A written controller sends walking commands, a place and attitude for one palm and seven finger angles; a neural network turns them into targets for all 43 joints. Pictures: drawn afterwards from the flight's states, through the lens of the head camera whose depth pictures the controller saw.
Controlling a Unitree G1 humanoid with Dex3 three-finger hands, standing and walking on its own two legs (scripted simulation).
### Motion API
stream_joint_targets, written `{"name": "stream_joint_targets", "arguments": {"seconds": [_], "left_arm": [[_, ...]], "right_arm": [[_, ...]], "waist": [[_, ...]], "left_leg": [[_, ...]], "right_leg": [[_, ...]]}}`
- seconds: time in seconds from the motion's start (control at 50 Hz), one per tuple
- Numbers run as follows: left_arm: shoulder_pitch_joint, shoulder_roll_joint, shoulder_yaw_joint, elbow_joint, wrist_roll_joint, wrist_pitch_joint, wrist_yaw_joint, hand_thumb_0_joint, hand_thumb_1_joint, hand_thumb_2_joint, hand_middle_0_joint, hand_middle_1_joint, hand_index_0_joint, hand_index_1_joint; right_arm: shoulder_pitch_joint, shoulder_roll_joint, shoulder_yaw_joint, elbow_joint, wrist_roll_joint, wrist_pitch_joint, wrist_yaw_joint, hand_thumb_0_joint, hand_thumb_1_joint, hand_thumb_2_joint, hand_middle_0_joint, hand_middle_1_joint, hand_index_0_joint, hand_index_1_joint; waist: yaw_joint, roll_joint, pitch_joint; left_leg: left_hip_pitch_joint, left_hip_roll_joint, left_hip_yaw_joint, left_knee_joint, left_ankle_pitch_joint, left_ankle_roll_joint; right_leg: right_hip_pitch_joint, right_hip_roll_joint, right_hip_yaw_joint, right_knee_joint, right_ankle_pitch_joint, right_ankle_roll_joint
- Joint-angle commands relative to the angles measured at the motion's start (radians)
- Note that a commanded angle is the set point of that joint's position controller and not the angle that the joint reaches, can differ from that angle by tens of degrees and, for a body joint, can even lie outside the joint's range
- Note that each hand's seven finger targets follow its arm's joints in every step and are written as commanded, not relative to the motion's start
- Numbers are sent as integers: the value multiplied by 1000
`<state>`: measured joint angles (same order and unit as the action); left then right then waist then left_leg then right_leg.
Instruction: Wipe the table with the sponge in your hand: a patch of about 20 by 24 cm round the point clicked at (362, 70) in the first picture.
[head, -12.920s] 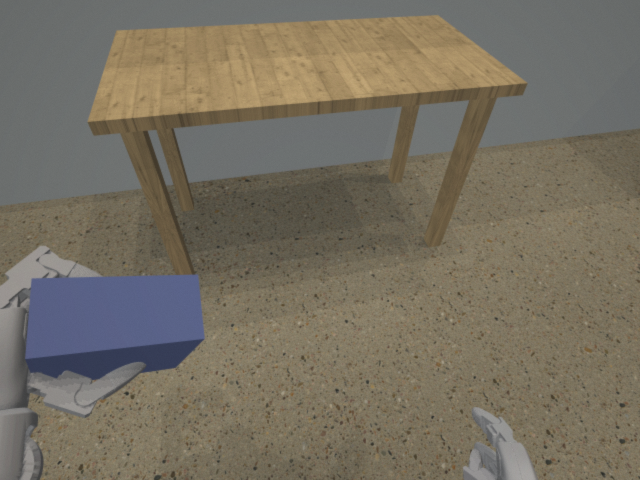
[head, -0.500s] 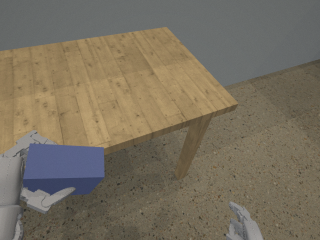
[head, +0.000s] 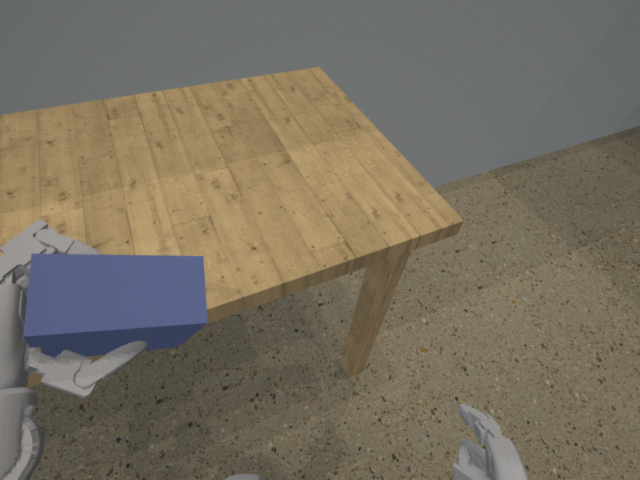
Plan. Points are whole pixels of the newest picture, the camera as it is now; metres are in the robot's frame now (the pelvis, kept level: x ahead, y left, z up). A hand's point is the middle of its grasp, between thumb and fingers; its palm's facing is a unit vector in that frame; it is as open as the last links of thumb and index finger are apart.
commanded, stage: shuffle to correct the standing spot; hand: left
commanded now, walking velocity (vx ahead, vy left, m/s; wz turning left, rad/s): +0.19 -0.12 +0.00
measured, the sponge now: (144, 308) +0.24 +0.20 +0.14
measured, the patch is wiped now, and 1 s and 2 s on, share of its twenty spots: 0.00 0.00 0.00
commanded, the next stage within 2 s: come to a stop and stand still in 0.54 s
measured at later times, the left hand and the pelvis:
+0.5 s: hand (181, 236) +0.30 +0.17 +0.18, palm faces +0.38 -0.82 -0.43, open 10.3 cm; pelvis +0.09 -0.06 +0.00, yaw +1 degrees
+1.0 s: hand (227, 186) +0.37 +0.14 +0.19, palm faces +0.42 -0.77 -0.47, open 10.3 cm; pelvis +0.17 -0.10 +0.01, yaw +2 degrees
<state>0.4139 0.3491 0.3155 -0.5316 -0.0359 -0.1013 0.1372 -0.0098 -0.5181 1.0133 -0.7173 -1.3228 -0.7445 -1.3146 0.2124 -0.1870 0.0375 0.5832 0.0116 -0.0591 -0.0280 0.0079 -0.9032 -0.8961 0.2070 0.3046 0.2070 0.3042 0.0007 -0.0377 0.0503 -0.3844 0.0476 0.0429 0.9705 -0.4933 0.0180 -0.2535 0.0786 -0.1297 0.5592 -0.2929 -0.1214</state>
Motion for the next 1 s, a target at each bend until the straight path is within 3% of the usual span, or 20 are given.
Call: {"name": "stream_joint_targets", "arguments": {"seconds": [0.0,0.04,0.06,0.1,0.12,0.18,0.28,0.3,0.32,0.34,0.36,0.42,0.58,0.62,0.66,0.72,0.8,0.84,0.9,0.98], "left_arm": [[-76,208,187,-312,-19,-120,60,0,100,1300,-1200,-1600,-1200,-1600],[-57,192,184,-247,-29,-118,56,0,100,1300,-1200,-1600,-1200,-1600],[-30,169,168,-219,-34,-111,47,0,100,1300,-1200,-1600,-1200,-1600],[-62,178,164,-202,-39,-114,24,0,100,1300,-1200,-1600,-1200,-1600],[-68,199,189,-155,-37,-109,8,0,100,1300,-1200,-1600,-1200,-1600],[-104,207,175,-167,-8,-91,-11,0,100,1300,-1200,-1600,-1200,-1600],[13,181,169,-196,-5,-82,12,0,100,1300,-1200,-1600,-1200,-1600],[23,202,184,-193,-5,-84,19,0,100,1300,-1200,-1600,-1200,-1600],[7,238,208,-202,-2,-83,26,0,100,1300,-1200,-1600,-1200,-1600],[-33,266,232,-240,-7,-88,31,0,100,1300,-1200,-1600,-1200,-1600],[-57,255,222,-256,-11,-92,32,0,100,1300,-1200,-1600,-1200,-1600],[-3,232,220,-233,-12,-102,38,0,100,1300,-1200,-1600,-1200,-1600],[-46,138,137,-159,-35,-100,44,0,100,1300,-1200,-1600,-1200,-1600],[-75,146,135,-178,-39,-97,38,0,100,1300,-1200,-1600,-1200,-1600],[-80,149,121,-189,-37,-96,34,0,100,1300,-1200,-1600,-1200,-1600],[-112,197,134,-252,-9,-84,31,0,100,1300,-1200,-1600,-1200,-1600],[-21,217,179,-277,-11,-78,48,0,100,1300,-1200,-1600,-1200,-1600],[50,177,169,-223,-29,-63,51,0,100,1300,-1200,-1600,-1200,-1600],[87,180,191,-153,-32,-76,53,0,100,1300,-1200,-1600,-1200,-1600],[46,167,181,-101,-27,-87,51,0,100,1300,-1200,-1600,-1200,-1600]], "right_arm": [[-115,-95,-39,-159,-16,-57,-8,0,-900,-900,200,300,200,300],[-93,-108,-52,-145,-25,-57,-16,0,-900,-900,200,300,200,300],[-95,-131,-66,-151,-23,-59,-25,0,-900,-900,200,300,200,300],[-104,-148,-76,-182,-17,-52,-29,0,-900,-900,200,300,200,300],[-104,-141,-77,-182,-7,-56,-24,0,-900,-900,200,300,200,300],[-93,-138,-73,-159,-19,-68,-23,0,-900,-900,200,300,200,300],[-97,-141,-72,-187,-6,-83,-11,0,-900,-900,200,300,200,300],[-106,-128,-71,-188,-2,-84,-11,0,-900,-900,200,300,200,300],[-103,-109,-73,-187,1,-80,-12,0,-900,-900,200,300,200,300],[-125,-111,-74,-194,3,-84,-17,0,-900,-900,200,300,200,300],[-125,-118,-76,-173,10,-83,-13,0,-900,-900,200,300,200,300],[-131,-100,-57,-128,1,-64,-10,0,-900,-900,200,300,200,300],[-125,-107,-67,-134,-11,-47,-33,0,-900,-900,200,300,200,300],[-118,-137,-80,-155,-11,-43,-40,0,-900,-900,200,300,200,300],[-139,-143,-73,-177,3,-34,-40,0,-900,-900,200,300,200,300],[-138,-116,-58,-158,-23,-62,-32,0,-900,-900,200,300,200,300],[-146,-117,-52,-181,-3,-96,-32,0,-900,-900,200,300,200,300],[-126,-119,-63,-171,4,-89,-27,0,-900,-900,200,300,200,300],[-136,-109,-53,-159,3,-65,-27,0,-900,-900,200,300,200,300],[-158,-104,-46,-151,-1,-49,-34,0,-900,-900,200,300,200,300]], "waist": [[-5,138,-175],[-21,116,-183],[-27,164,-164],[-28,315,-100],[-15,187,-50],[-13,166,-53],[10,195,-175],[21,79,-202],[21,-163,-235],[31,-254,-222],[21,-147,-197],[5,36,-99],[-3,1,-139],[-11,96,-128],[-4,308,-115],[15,306,-116],[5,97,-219],[2,-16,-194],[15,-15,-170],[13,-76,-196]], "left_leg": [[-2,31,24,-197,88,-4],[178,-15,79,-363,246,-4],[270,42,-29,-460,260,28],[365,364,-562,-678,322,217],[347,390,-569,-710,331,253],[361,334,-363,-640,560,209],[90,151,-7,-440,348,66],[6,102,35,-270,267,43],[-138,4,87,-22,115,12],[-249,-29,43,151,-65,-5],[-239,6,-16,234,-65,-8],[-233,49,-37,221,20,-18],[171,-9,105,-349,246,2],[259,84,-73,-480,214,61],[361,325,-472,-651,359,206],[304,240,-246,-600,727,134],[162,47,-16,-406,615,-8],[109,-4,-11,-336,476,-31],[-35,-12,-42,-248,129,-20],[-43,-13,-58,-280,152,-14]], "right_leg": [[132,-314,319,-158,203,-117],[49,-212,205,-65,127,-49],[-56,-159,156,75,104,-1],[-356,-26,110,435,-228,110],[-423,-47,170,517,-203,113],[-428,-120,154,455,-124,117],[169,-44,-24,-79,107,112],[279,-88,54,-127,78,84],[351,-251,344,-190,11,-3],[333,-399,567,-255,0,-90],[252,-422,557,-280,-90,-101],[127,-393,444,-267,69,-120],[14,-267,180,-168,61,-30],[-76,-189,145,-3,28,31],[-265,-84,111,234,-148,130],[-148,-115,132,125,-119,115],[234,-165,219,-152,609,84],[248,-248,300,-160,808,58],[314,-346,344,-154,996,61],[357,-353,293,-119,1013,60]]}}
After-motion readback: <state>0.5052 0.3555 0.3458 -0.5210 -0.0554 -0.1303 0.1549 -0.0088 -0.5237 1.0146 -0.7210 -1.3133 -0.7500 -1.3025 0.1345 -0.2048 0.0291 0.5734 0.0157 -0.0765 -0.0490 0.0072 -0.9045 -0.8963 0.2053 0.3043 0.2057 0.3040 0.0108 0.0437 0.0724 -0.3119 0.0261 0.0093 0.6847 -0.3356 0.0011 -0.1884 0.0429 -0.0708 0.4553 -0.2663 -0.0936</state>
